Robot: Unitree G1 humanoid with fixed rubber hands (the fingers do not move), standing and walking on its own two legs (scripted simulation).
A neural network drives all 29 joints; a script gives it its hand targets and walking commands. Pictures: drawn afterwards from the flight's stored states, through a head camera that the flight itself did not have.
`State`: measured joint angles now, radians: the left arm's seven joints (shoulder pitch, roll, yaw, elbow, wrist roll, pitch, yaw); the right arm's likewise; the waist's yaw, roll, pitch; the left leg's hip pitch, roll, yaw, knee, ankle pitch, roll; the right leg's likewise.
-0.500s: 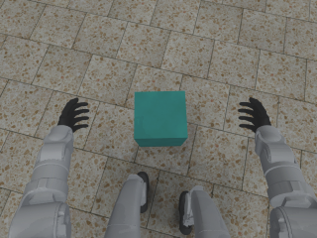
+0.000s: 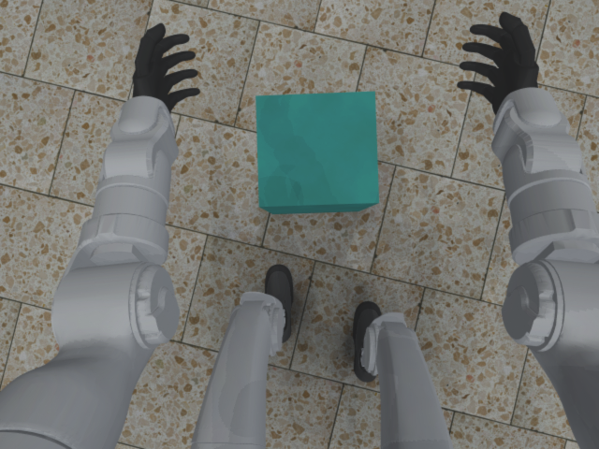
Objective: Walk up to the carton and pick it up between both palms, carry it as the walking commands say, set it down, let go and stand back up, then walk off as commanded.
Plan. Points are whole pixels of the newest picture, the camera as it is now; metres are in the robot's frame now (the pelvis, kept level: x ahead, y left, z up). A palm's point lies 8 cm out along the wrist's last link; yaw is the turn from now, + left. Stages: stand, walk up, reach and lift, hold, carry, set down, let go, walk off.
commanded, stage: reach and lift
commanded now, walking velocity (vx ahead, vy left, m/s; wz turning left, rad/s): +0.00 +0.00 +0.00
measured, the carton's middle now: (315, 163) +0.51 +0.04 -0.52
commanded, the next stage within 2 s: none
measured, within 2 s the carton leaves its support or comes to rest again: neither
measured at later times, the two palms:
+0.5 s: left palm (188, 117) +0.50 +0.23 -0.20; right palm (470, 114) +0.53 -0.17 -0.19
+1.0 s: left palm (219, 143) +0.50 +0.22 -0.35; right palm (428, 144) +0.53 -0.16 -0.35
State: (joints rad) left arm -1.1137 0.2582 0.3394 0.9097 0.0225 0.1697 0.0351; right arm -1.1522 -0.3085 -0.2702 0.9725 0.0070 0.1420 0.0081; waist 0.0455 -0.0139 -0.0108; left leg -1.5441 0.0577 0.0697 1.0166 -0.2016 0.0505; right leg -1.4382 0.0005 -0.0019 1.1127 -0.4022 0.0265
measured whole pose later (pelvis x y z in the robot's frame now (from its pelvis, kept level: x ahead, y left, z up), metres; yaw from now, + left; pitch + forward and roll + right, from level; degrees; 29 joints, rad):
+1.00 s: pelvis -0.03 -0.02 -0.22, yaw +0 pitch +45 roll -2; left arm -1.38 0.40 0.24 1.10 -0.13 0.10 0.07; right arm -1.38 -0.31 -0.13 1.02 0.15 0.14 -0.13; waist 0.03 -0.03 0.11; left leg -2.26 0.09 0.01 1.84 -0.38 0.04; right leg -2.12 0.02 -0.03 1.98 -0.66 -0.01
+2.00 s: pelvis -0.05 -0.02 -0.27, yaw +0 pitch +37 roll -1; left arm -1.60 0.43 0.11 1.28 -0.24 0.03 0.09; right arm -1.58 -0.32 -0.01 1.13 0.22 0.10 -0.15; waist 0.04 -0.03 0.41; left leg -2.31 0.10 0.00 2.04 -0.37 0.03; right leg -2.16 0.03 -0.03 2.20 -0.68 -0.01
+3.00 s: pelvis -0.04 -0.02 -0.29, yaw -2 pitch +37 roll -1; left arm -1.48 0.37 0.16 1.00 -0.14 0.25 0.12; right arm -1.42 -0.20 -0.25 0.86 0.02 0.26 -0.12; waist 0.06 -0.05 0.35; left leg -2.34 0.05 -0.03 2.11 -0.42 0.01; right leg -2.19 0.05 -0.02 2.25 -0.70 0.01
